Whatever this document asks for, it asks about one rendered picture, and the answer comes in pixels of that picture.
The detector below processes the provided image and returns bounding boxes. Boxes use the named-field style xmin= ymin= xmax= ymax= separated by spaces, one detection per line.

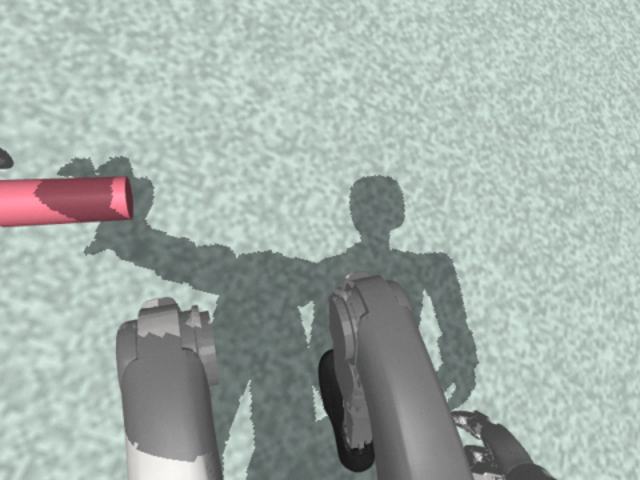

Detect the right robot foot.
xmin=318 ymin=349 xmax=375 ymax=472

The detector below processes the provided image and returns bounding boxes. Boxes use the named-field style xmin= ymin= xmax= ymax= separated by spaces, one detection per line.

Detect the right robot hand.
xmin=451 ymin=410 xmax=534 ymax=480

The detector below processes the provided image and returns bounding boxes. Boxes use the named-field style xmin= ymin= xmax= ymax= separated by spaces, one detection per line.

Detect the right robot arm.
xmin=506 ymin=463 xmax=557 ymax=480

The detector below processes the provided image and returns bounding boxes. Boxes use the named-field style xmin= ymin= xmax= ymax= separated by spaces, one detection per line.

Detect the bottle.
xmin=0 ymin=176 xmax=133 ymax=227

